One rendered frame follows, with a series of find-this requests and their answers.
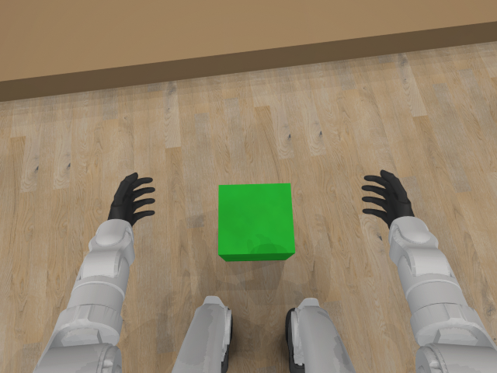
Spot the carton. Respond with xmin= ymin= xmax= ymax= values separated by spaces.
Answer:
xmin=218 ymin=183 xmax=295 ymax=262

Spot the robot right upper arm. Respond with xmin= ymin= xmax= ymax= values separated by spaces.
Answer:
xmin=415 ymin=343 xmax=497 ymax=373

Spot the right robot hand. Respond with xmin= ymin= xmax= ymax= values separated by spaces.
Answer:
xmin=361 ymin=170 xmax=415 ymax=230

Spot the left robot forearm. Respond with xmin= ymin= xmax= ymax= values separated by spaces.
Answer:
xmin=33 ymin=219 xmax=135 ymax=373

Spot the right robot forearm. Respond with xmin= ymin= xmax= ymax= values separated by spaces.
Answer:
xmin=388 ymin=216 xmax=497 ymax=351

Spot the robot left upper arm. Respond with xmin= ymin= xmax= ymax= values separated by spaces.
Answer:
xmin=36 ymin=343 xmax=122 ymax=373

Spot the left robot hand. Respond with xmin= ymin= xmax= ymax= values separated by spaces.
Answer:
xmin=107 ymin=173 xmax=155 ymax=227

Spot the left robot thigh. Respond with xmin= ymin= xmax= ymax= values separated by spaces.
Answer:
xmin=172 ymin=303 xmax=231 ymax=373

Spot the right robot foot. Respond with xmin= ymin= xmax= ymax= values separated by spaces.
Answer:
xmin=285 ymin=308 xmax=305 ymax=373

